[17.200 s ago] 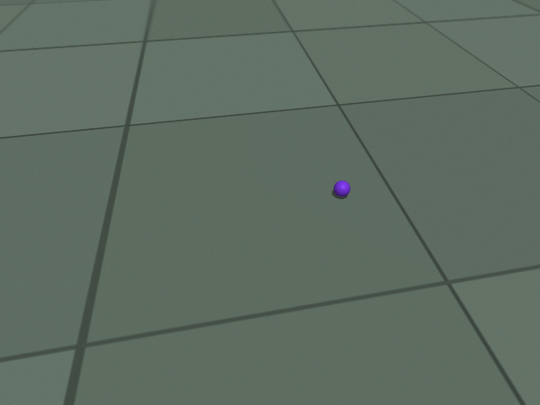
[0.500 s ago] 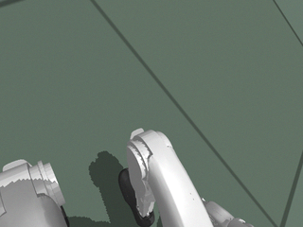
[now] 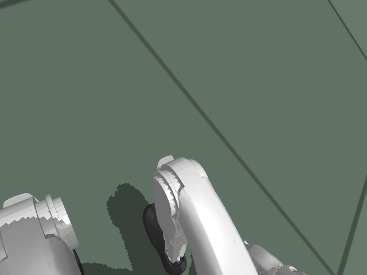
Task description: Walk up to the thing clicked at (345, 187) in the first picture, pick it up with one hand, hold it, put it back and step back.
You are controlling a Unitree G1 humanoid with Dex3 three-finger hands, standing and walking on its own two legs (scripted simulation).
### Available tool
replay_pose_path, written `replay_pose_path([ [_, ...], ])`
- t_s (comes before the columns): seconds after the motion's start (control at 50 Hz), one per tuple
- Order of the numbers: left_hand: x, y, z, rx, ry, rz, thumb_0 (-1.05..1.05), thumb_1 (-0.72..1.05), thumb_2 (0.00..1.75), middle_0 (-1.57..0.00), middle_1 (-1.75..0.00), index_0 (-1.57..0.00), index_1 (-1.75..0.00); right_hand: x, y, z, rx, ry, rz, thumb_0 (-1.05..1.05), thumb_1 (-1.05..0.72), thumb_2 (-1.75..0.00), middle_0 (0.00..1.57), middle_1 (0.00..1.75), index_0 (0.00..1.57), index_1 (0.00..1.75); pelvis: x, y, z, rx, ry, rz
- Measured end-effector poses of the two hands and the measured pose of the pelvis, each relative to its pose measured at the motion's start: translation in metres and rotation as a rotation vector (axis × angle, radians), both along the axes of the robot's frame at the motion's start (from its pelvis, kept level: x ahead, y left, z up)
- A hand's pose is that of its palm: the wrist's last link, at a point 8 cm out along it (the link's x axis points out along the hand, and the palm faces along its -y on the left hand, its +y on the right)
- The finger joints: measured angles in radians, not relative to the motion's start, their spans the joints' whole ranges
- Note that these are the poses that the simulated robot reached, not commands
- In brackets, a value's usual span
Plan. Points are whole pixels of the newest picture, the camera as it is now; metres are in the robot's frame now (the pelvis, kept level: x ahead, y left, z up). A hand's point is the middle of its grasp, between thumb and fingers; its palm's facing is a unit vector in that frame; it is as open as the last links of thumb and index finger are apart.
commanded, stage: settle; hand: left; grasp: from above
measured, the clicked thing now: out of the picture +0.41 +0.34 -0.26
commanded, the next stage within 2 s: lift in 0.74 s
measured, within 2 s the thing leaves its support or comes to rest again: leaves its support in 0.16 s
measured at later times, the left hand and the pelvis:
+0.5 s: hand out of the picture +0.40 +0.34 -0.16, palm faces -0.39 -0.15 -0.91, open 10.2 cm; pelvis +0.00 +0.00 +0.01, yaw +3 degrees
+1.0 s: hand out of the picture +0.39 +0.35 -0.10, palm faces -0.42 -0.15 -0.90, open 10.2 cm; pelvis -0.01 -0.01 +0.05, yaw +7 degrees
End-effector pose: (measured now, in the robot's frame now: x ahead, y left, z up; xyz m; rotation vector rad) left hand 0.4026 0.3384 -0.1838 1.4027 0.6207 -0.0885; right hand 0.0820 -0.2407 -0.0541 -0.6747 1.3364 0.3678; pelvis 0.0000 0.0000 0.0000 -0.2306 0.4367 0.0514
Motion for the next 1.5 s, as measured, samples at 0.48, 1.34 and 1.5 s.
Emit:
replay_pose_path([
  [0.48, -0.002, 0.007, 0.078, 0.053, -0.029, 0.007, -0.02, -0.07, 0.56, -0.61, -0.64, -0.70, -0.64, 0.026, -0.007, -0.014, 0.073, -0.092, -0.155, 0.01, -0.91, -0.90, 0.20, 0.30, 0.20, 0.30, 0.002, -0.003, 0.012, 0.043, 0.079, 0.032],
  [1.34, -0.048, 0.015, 0.233, 0.030, 0.016, -0.022, -0.02, -0.09, 0.62, -0.58, -0.66, -0.67, -0.67, 0.037, -0.009, 0.058, 0.007, -0.147, -0.346, 0.01, -0.92, -0.90, 0.20, 0.30, 0.20, 0.30, -0.009, -0.006, 0.112, 0.089, 0.145, 0.109],
  [1.5, -0.067, 0.013, 0.290, 0.021, -0.013, -0.014, -0.01, -0.08, 0.65, -0.55, -0.69, -0.65, -0.70, 0.065, -0.001, 0.102, 0.027, -0.232, -0.346, 0.01, -0.91, -0.90, 0.20, 0.30, 0.20, 0.30, -0.008, -0.004, 0.156, 0.096, 0.121, 0.128],
])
